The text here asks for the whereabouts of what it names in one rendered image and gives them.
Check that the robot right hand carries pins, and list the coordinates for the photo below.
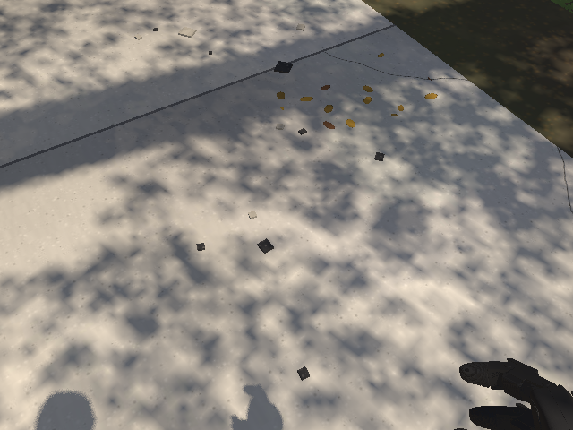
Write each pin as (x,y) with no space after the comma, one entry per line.
(551,405)

